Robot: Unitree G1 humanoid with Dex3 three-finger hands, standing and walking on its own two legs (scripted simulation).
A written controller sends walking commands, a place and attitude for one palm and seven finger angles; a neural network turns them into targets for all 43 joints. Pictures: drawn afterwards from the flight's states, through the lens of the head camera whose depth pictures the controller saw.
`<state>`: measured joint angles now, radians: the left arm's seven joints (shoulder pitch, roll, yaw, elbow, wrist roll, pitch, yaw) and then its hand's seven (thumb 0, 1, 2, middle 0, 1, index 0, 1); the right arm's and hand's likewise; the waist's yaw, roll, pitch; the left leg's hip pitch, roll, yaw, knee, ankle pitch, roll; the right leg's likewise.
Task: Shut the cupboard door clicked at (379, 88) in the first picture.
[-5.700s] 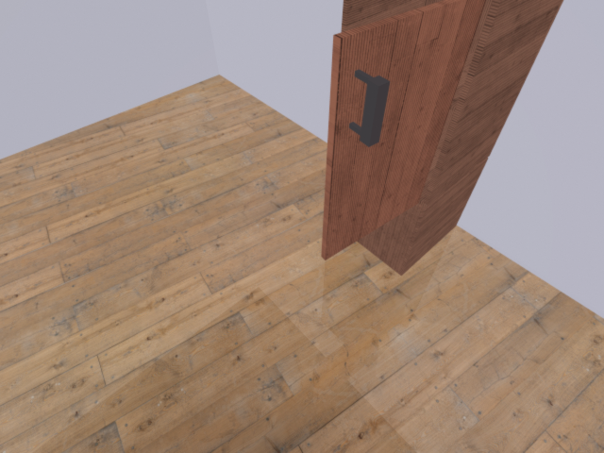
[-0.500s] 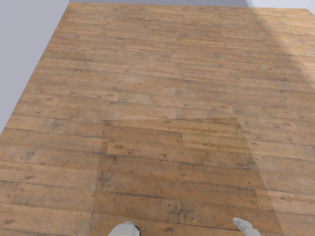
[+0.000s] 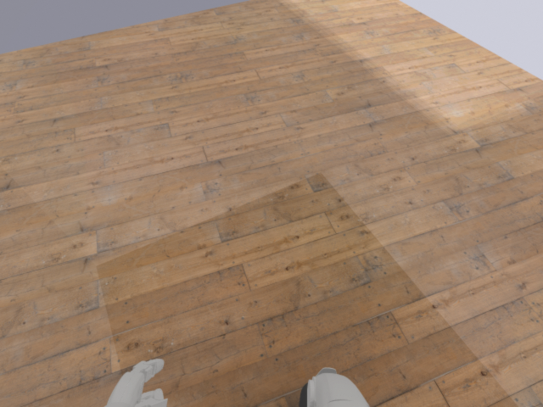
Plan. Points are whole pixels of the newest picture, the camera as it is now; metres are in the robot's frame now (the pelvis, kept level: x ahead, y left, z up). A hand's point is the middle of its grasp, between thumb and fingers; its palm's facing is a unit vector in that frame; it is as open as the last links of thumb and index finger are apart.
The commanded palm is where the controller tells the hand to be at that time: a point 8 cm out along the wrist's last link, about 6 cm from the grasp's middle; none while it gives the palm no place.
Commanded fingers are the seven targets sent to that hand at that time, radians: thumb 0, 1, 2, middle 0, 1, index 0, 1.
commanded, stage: walk around to get in front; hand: left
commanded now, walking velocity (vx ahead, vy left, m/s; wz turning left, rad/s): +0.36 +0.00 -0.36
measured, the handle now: out of the picture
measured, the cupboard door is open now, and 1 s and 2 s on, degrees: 84 84 84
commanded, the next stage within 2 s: walk to a spot facing it in 0.24 s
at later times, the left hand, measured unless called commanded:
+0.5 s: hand (200, 354) +0.23 +0.13 -0.17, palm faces +0.00 -0.98 -0.18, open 7.3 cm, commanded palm none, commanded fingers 0.00 0.90 0.90 -0.20 -0.30 -0.20 -0.30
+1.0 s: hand (191, 242) +0.46 +0.17 -0.16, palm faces +0.20 -0.96 -0.21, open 7.4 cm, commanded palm none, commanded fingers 0.00 0.90 0.90 -0.20 -0.30 -0.20 -0.30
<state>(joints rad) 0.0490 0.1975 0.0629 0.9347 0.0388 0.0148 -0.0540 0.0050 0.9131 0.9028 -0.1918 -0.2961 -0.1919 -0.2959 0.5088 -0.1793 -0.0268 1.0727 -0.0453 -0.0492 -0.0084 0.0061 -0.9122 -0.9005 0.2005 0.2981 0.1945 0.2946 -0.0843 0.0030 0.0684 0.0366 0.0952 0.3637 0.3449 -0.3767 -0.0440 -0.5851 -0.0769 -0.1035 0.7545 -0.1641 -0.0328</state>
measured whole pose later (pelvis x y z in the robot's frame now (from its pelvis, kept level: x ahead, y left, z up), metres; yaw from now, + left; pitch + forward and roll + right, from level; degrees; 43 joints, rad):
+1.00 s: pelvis +0.37 -0.05 +0.01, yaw +12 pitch +3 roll -2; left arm 0.07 0.22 0.07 0.93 0.03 0.03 0.02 0.00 0.91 0.90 -0.20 -0.30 -0.20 -0.30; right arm 0.25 -0.18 -0.05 0.99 -0.03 0.02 -0.01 0.01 -0.91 -0.90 0.21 0.30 0.20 0.30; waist -0.04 0.00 0.05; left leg -0.33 -0.06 -0.08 0.46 -0.19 0.07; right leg -0.52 -0.04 0.04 0.97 -0.36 0.10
